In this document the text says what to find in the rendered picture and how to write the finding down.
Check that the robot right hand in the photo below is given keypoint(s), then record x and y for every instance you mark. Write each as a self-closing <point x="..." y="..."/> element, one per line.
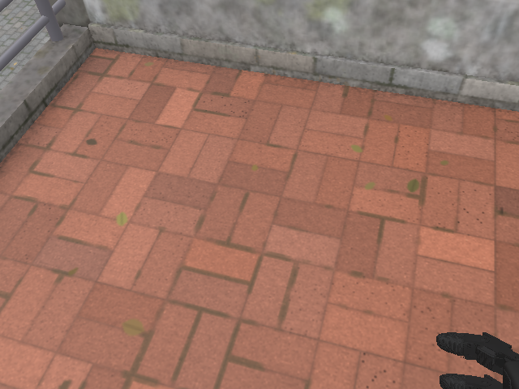
<point x="488" y="351"/>

